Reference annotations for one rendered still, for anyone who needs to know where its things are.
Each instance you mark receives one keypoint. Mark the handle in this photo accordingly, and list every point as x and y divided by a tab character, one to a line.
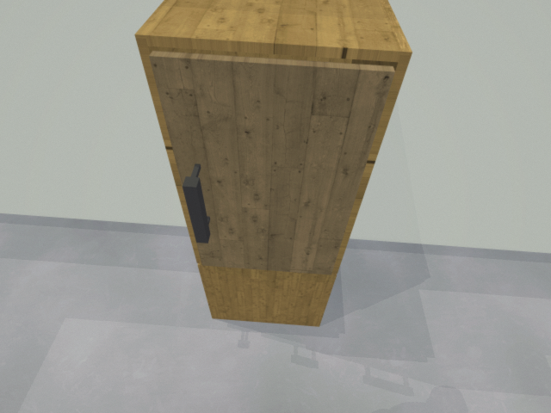
195	202

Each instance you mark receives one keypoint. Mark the cupboard door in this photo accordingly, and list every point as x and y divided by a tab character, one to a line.
282	145

